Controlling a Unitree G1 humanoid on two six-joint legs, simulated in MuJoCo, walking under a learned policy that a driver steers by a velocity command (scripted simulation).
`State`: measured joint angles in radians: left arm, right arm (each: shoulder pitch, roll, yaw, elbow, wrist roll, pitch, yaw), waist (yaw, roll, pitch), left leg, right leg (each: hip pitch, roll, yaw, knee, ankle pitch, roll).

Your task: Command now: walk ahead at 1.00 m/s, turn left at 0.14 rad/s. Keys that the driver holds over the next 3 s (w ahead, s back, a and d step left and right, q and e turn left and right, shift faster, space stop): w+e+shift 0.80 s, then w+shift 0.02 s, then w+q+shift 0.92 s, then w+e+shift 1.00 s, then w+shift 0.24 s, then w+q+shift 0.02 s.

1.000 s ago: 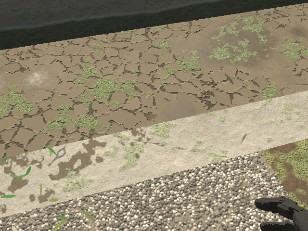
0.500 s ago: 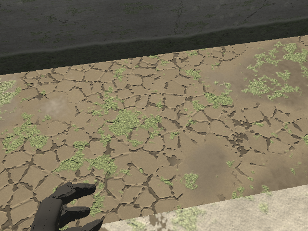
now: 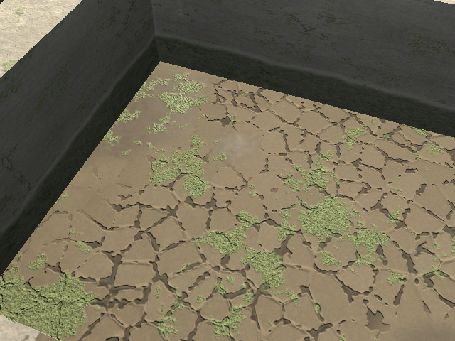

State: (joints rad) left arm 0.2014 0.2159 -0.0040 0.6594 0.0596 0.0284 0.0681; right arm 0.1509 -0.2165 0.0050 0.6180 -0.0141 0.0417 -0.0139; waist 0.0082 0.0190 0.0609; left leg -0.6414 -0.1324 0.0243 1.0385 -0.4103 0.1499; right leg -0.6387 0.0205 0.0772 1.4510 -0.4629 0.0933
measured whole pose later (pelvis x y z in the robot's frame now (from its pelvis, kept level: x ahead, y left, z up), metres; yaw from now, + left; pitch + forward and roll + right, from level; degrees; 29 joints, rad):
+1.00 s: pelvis -0.15 +0.03 +0.05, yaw -38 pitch +0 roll +0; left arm -0.02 0.21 0.01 0.47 -0.01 0.07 0.00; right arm 0.14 -0.20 0.00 0.56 -0.02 0.02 -0.01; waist -0.04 -0.04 0.00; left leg -0.36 -0.03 0.02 0.72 -0.37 0.05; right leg -0.57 0.15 0.13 0.87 -0.29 0.01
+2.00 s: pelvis -0.07 +0.04 +0.04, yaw -3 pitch +0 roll +1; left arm 0.12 0.18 -0.01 0.59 -0.01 0.03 0.00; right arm 0.16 -0.22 0.01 0.54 0.00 0.03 0.00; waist -0.02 0.02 -0.04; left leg -0.28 -0.13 -0.03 0.73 -0.44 0.09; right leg -0.42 0.01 -0.02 0.74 -0.32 -0.03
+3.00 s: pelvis -0.05 +0.06 +0.05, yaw -42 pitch +0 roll +2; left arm -0.02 0.20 -0.01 0.54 -0.03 0.06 -0.04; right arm 0.13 -0.19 -0.02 0.56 -0.02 0.02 0.00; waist -0.02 -0.03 0.04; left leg -0.27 0.05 0.13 0.65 -0.37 -0.01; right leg -0.43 0.16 0.14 0.66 -0.21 -0.03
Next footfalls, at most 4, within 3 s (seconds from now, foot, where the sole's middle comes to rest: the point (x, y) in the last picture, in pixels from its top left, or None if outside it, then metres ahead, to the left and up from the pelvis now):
0.12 right None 0.09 -0.14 -0.70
0.62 right None -0.07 -0.12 -0.70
0.92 left None -0.05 0.07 -0.70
1.16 right None -0.17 -0.13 -0.70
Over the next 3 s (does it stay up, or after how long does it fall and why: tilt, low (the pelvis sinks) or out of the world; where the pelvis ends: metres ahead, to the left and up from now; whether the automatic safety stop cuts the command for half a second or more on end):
stays up -0.05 0.06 0.05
